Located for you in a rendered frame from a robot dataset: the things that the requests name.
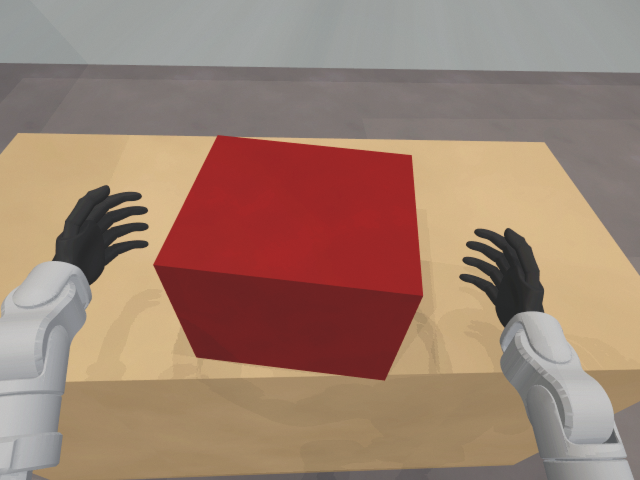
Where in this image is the pedestal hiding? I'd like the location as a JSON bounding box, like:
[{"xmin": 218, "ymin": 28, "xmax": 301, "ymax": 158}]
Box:
[{"xmin": 0, "ymin": 133, "xmax": 640, "ymax": 480}]

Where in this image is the left robot forearm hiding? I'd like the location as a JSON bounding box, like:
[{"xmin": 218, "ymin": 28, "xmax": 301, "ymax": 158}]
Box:
[{"xmin": 0, "ymin": 261, "xmax": 92, "ymax": 480}]

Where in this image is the robot left hand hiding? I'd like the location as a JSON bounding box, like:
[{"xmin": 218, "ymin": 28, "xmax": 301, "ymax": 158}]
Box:
[{"xmin": 52, "ymin": 185, "xmax": 149, "ymax": 286}]

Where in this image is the carton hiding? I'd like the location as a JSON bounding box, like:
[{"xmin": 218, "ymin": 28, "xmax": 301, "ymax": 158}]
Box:
[{"xmin": 153, "ymin": 135, "xmax": 423, "ymax": 381}]

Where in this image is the right robot forearm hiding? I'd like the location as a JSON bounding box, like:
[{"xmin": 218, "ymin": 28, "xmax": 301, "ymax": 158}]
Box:
[{"xmin": 500, "ymin": 311, "xmax": 634, "ymax": 480}]

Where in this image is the robot right hand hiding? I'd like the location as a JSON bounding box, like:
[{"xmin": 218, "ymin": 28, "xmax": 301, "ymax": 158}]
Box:
[{"xmin": 459, "ymin": 228, "xmax": 544, "ymax": 328}]

